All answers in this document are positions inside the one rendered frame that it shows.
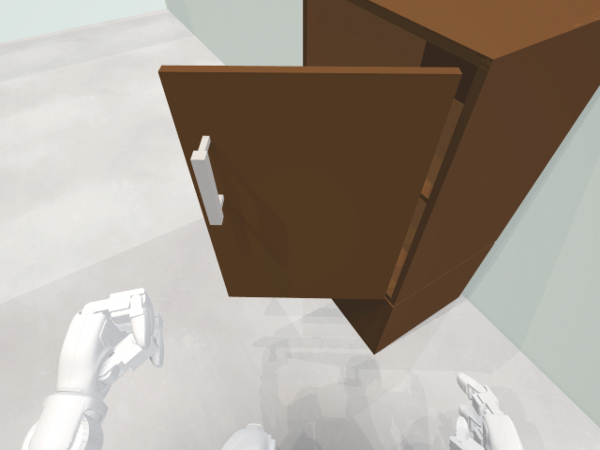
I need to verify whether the handle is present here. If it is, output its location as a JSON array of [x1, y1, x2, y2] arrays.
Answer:
[[190, 136, 224, 225]]

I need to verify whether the robot left thigh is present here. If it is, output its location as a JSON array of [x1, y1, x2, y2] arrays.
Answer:
[[221, 428, 276, 450]]

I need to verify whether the cupboard door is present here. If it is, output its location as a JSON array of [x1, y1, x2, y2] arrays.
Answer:
[[158, 66, 462, 299]]

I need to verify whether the robot left hand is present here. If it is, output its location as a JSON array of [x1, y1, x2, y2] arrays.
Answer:
[[55, 288, 164, 400]]

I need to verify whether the robot left forearm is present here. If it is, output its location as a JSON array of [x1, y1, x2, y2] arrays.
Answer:
[[20, 392, 108, 450]]

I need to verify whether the robot right hand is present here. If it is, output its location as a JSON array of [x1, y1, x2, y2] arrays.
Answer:
[[450, 373, 524, 450]]

